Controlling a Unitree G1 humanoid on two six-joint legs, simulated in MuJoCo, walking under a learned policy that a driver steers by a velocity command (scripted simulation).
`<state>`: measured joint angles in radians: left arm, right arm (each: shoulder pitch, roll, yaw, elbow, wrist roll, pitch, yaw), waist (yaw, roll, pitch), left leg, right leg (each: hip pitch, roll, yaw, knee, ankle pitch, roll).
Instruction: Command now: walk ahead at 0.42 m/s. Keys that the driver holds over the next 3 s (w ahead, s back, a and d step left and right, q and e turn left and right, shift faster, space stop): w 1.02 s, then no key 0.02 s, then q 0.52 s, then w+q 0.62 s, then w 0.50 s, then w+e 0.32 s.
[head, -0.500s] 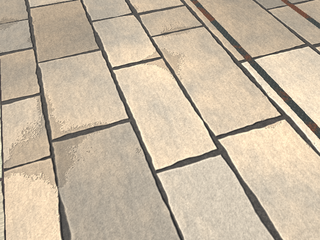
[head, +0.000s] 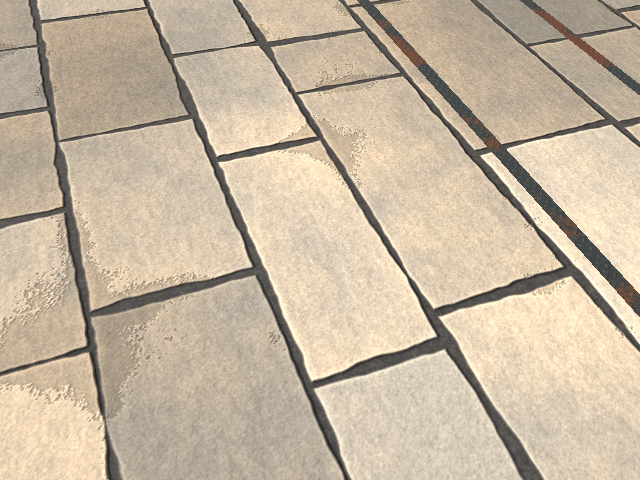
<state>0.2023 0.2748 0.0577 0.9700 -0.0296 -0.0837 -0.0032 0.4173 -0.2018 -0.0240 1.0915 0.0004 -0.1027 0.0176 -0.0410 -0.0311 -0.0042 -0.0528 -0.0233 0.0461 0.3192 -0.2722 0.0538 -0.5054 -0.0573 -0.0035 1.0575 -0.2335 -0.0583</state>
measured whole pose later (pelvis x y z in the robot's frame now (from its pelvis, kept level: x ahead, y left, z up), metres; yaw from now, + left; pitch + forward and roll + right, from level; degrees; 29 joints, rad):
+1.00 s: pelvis +0.58 +0.03 -0.01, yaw +0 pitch +1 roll +0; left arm 0.24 0.28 0.05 0.99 -0.03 -0.09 0.00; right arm 0.21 -0.24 -0.05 0.92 -0.01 -0.10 0.03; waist -0.01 -0.03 0.04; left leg -0.28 -0.03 0.07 0.40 -0.14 0.07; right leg -0.46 -0.07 0.03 1.15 -0.32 -0.05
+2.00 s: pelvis +0.82 +0.06 +0.01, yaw +30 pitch +2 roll -4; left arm 0.01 0.32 0.10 0.86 -0.01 -0.08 -0.02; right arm 0.47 -0.23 -0.06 0.85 0.01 -0.05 -0.03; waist -0.06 -0.03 -0.01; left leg -0.06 0.01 -0.09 0.27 -0.25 0.05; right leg -0.62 -0.03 0.05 0.72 -0.01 0.02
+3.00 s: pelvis +1.25 +0.40 +0.00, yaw +35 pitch +0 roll +2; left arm 0.15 0.30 0.07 0.86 -0.03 -0.04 -0.02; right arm 0.33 -0.26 -0.07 0.82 -0.02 -0.10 0.00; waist -0.05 -0.05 0.03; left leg -0.05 -0.03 0.18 0.24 -0.20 0.05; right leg -0.69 -0.10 0.08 0.92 -0.06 0.00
